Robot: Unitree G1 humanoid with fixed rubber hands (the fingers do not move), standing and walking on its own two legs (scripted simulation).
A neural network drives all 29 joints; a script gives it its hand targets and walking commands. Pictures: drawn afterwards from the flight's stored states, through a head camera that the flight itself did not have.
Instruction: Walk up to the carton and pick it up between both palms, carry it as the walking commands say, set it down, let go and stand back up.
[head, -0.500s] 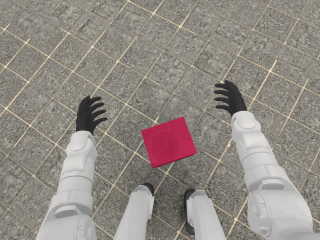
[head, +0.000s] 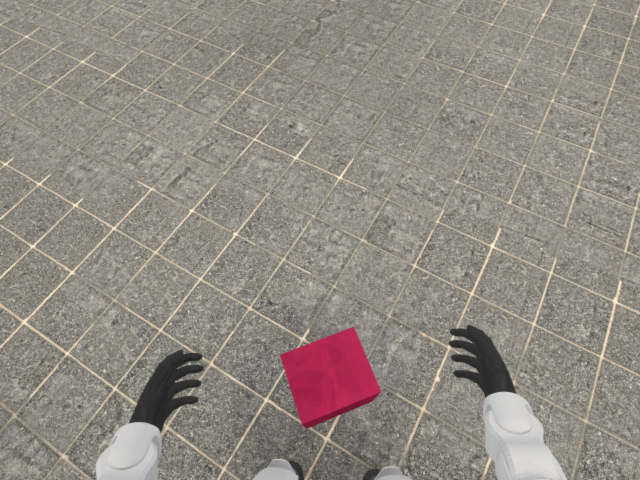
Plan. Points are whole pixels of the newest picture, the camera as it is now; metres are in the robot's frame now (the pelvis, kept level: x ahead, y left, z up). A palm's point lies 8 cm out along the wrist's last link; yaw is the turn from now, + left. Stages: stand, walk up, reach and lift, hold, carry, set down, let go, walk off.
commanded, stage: let go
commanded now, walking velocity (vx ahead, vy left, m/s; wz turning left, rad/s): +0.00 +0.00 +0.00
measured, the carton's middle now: (329, 379) +0.34 +0.01 -0.64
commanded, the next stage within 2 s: stand in 0.74 s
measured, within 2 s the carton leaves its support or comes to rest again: neither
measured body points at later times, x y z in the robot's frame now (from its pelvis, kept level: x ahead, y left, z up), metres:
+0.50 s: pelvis +0.02 -0.01 +0.03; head +0.04 -0.01 +0.48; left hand +0.20 +0.22 -0.05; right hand +0.19 -0.25 -0.05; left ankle +0.01 +0.12 -0.71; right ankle +0.00 -0.12 -0.71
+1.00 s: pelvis +0.02 +0.00 +0.02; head +0.01 +0.02 +0.47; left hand +0.15 +0.29 -0.08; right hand +0.13 -0.28 -0.07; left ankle +0.01 +0.12 -0.71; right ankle +0.00 -0.12 -0.71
